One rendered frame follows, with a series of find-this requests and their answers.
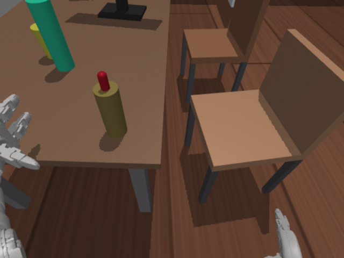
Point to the chair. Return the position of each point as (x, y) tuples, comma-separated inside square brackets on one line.
[(298, 105), (230, 45)]

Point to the table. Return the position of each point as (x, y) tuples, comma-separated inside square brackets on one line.
[(66, 127)]

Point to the left robot arm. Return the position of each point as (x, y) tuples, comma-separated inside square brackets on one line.
[(10, 246)]

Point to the left robot hand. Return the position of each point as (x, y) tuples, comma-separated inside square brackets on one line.
[(9, 139)]

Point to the right robot hand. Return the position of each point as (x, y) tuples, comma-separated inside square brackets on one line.
[(287, 241)]

